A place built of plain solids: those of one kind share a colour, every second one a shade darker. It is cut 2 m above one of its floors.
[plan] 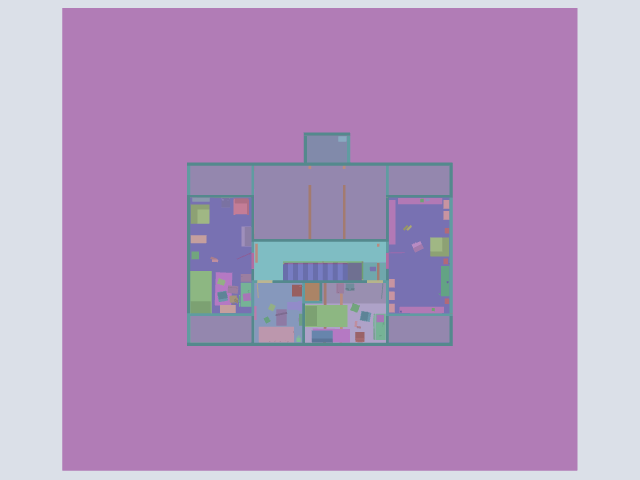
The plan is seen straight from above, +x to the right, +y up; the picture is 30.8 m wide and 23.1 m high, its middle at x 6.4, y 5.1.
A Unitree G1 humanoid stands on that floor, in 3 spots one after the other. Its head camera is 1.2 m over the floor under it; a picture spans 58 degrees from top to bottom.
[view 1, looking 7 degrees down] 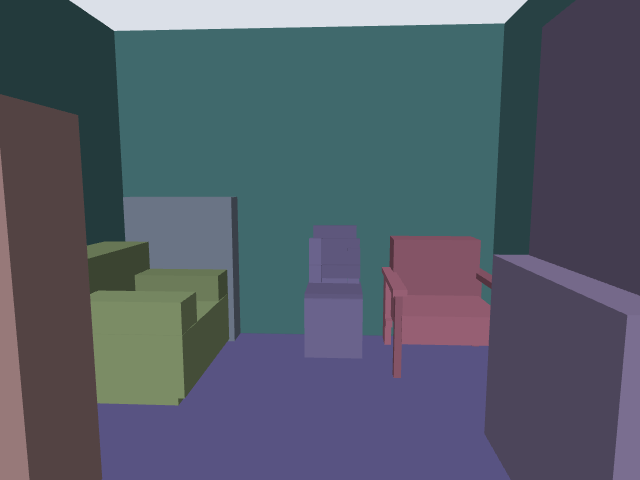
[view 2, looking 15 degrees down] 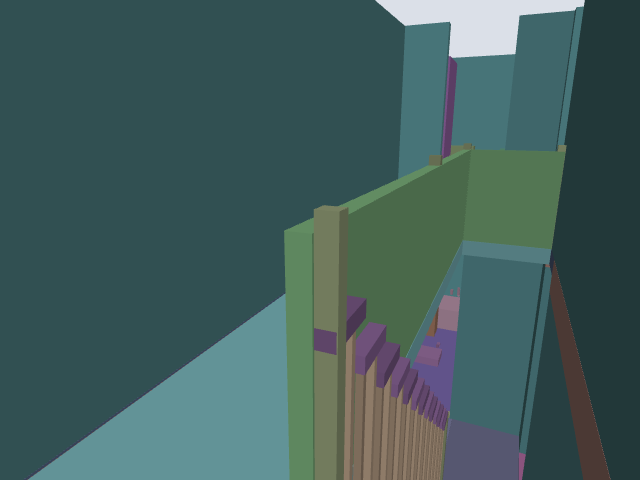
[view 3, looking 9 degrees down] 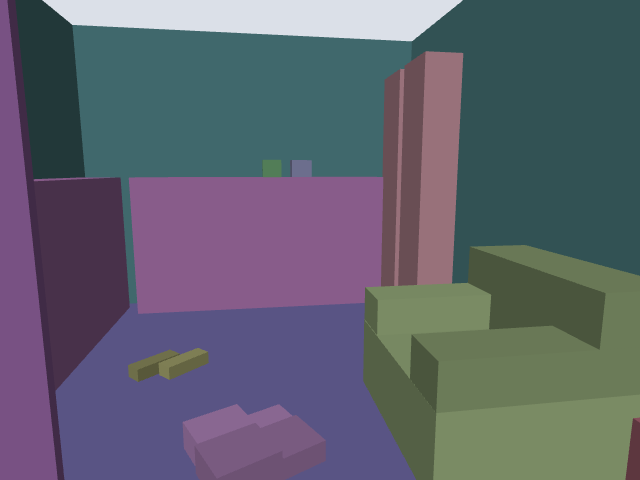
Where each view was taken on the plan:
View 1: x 1.93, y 3.73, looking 93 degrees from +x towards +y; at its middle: chair_bentwood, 3.34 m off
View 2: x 3.72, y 3.58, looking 24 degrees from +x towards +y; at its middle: stair_newel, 1.02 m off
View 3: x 11.12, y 3.08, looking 81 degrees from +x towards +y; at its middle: bookcase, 3.84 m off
